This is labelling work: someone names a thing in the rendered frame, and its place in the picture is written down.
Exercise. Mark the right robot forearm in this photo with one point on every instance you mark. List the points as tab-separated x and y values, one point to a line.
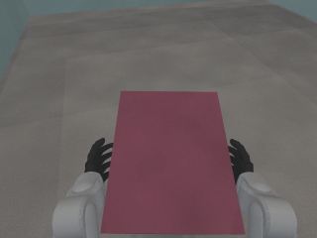
269	216

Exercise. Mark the right robot hand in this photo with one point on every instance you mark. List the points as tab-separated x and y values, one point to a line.
241	160

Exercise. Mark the left robot forearm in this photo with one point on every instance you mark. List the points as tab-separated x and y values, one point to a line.
76	216

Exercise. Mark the left robot hand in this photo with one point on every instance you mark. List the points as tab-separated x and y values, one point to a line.
95	159

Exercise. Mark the carton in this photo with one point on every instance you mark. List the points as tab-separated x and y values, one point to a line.
170	169

